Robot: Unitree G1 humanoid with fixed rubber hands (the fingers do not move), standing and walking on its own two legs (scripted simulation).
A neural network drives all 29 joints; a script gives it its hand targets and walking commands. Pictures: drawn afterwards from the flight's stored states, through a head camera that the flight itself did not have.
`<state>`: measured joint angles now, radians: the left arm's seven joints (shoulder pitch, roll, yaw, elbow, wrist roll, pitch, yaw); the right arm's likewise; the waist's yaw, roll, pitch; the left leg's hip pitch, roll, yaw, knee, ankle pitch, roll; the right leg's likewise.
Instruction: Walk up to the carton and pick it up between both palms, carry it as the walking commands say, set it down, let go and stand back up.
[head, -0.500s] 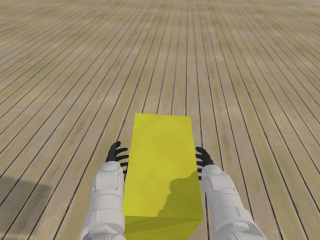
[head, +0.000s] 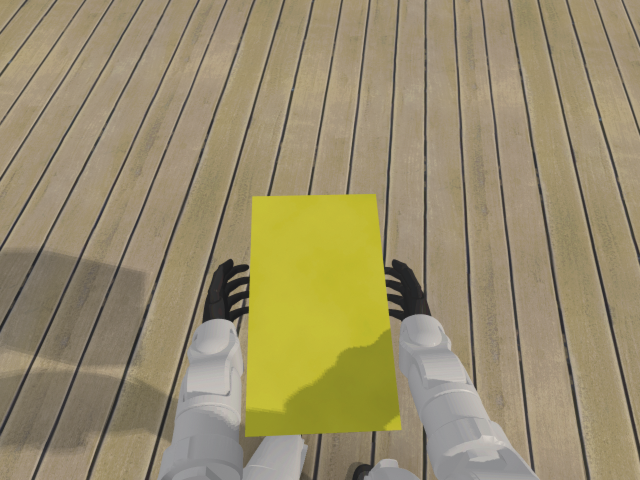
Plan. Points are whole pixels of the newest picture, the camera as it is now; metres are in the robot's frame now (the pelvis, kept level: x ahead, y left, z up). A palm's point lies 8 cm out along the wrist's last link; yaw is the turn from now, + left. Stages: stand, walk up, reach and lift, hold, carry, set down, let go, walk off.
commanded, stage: set down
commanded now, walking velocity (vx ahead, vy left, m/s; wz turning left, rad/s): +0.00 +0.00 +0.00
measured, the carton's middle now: (316, 323) +0.33 +0.09 -0.15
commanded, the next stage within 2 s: none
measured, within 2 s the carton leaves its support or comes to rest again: neither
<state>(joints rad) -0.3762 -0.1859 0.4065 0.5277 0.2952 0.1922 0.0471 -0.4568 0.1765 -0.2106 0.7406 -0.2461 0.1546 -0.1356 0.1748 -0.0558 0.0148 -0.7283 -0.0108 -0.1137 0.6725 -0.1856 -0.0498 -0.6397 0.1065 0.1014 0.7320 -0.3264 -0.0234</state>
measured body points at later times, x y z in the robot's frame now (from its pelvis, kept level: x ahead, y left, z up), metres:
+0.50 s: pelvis -0.04 +0.03 -0.08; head +0.13 +0.07 +0.33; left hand +0.32 +0.23 -0.15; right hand +0.38 -0.03 -0.15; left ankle +0.08 +0.14 -0.71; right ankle +0.01 -0.10 -0.71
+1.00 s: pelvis -0.03 +0.01 -0.14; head +0.19 +0.04 +0.25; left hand +0.34 +0.24 -0.23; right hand +0.42 -0.01 -0.23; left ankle +0.08 +0.14 -0.71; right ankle +0.01 -0.10 -0.71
